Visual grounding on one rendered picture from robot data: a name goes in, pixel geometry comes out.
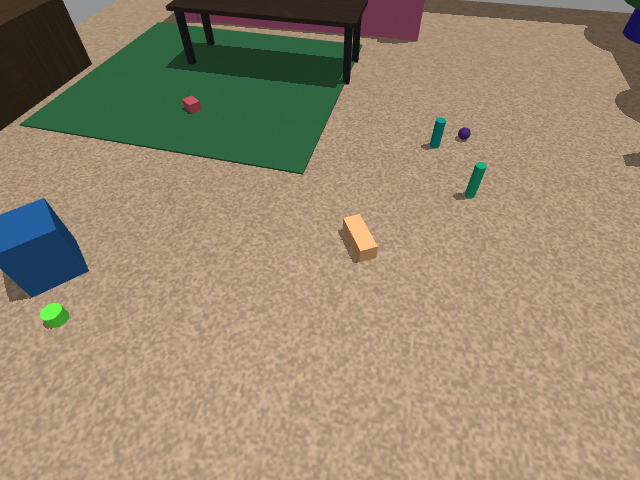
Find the sofa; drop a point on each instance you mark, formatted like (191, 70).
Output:
(399, 19)

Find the coffee table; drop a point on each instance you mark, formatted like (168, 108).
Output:
(337, 13)

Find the potted plant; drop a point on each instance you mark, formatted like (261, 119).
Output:
(632, 28)

